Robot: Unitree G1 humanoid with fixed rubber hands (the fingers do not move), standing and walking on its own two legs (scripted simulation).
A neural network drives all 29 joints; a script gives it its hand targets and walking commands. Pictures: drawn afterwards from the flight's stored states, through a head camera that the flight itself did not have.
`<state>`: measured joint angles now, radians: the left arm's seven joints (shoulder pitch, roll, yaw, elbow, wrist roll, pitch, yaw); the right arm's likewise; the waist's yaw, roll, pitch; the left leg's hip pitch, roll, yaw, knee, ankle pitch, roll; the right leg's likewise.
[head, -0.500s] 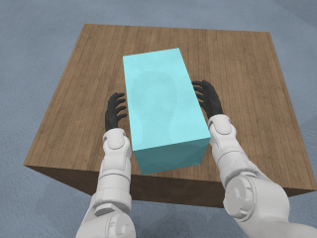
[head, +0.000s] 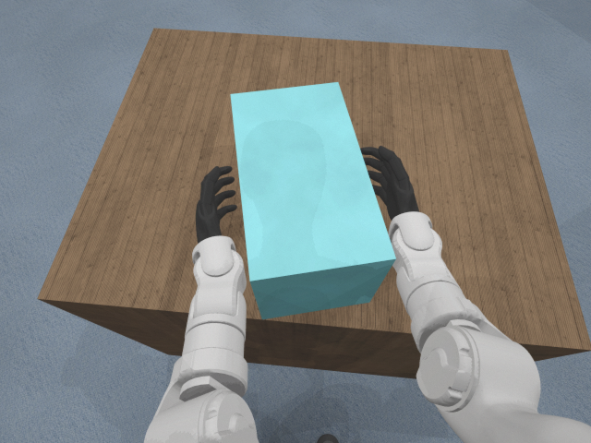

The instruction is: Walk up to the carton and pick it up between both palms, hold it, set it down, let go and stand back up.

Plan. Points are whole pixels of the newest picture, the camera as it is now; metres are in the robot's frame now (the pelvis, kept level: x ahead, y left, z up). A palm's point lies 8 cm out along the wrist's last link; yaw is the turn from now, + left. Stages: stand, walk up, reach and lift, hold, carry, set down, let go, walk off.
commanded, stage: set down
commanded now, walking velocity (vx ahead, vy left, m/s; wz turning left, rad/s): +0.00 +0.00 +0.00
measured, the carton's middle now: (300, 199) +0.47 +0.03 -0.02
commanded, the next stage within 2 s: none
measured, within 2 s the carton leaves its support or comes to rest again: neither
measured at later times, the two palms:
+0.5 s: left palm (212, 236) +0.39 +0.15 -0.01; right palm (396, 210) +0.44 -0.11 -0.01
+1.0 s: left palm (216, 239) +0.40 +0.15 -0.03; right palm (393, 214) +0.45 -0.11 -0.03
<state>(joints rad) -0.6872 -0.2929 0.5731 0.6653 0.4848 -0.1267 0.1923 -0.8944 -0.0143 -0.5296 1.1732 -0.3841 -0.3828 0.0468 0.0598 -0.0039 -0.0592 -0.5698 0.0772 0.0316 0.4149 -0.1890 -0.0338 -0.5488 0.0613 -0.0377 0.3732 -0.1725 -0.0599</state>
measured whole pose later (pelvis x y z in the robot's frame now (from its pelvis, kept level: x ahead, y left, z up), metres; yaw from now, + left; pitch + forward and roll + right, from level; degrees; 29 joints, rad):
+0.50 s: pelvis +0.00 +0.00 +0.00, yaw +0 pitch +22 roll -1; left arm -0.72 -0.26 0.58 0.76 0.40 -0.11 0.25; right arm -0.90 -0.02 -0.51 1.19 -0.32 -0.36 0.06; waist 0.06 -0.01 -0.07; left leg -0.61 0.08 0.03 0.41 -0.18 -0.04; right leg -0.59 0.06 -0.04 0.37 -0.17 -0.06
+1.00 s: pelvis -0.02 +0.00 -0.01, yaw +0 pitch +30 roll -1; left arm -0.78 -0.17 0.44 0.88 0.22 -0.20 0.29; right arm -0.98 -0.13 -0.19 1.29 -0.06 -0.39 0.01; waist 0.08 0.01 -0.14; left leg -0.80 0.08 0.03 0.41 -0.14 -0.05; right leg -0.78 0.06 -0.04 0.37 -0.12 -0.06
